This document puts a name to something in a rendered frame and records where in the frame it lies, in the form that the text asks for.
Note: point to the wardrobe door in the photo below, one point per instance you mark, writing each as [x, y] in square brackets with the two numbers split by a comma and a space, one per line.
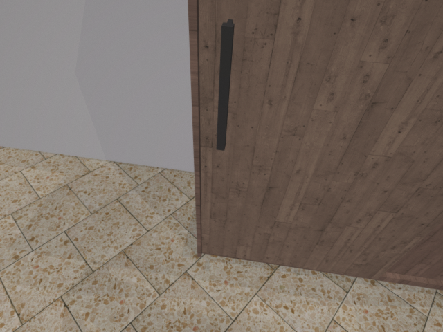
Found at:
[425, 259]
[334, 141]

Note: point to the handle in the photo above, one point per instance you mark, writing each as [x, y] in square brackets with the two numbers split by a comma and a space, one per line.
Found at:
[227, 32]

